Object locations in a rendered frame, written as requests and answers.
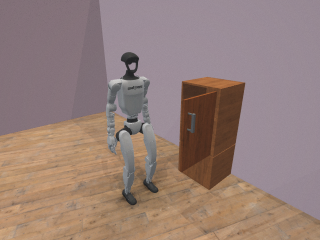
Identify right robot thigh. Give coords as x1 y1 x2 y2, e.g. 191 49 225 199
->
115 127 136 175

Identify cupboard door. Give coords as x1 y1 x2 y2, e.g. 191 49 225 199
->
180 91 217 172

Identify robot right forearm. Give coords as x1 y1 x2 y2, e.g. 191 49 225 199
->
106 104 115 136

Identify humanoid robot torso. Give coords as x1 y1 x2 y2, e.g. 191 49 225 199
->
117 75 144 135

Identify left robot upper arm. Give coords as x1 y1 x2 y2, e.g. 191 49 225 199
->
139 76 150 105

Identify right robot upper arm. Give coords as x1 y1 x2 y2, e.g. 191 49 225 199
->
107 79 122 112

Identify robot left forearm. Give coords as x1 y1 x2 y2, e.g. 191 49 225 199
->
142 102 151 124

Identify robot right hand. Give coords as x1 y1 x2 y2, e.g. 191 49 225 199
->
107 135 118 155

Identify handle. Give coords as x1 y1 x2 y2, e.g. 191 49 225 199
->
187 112 196 133

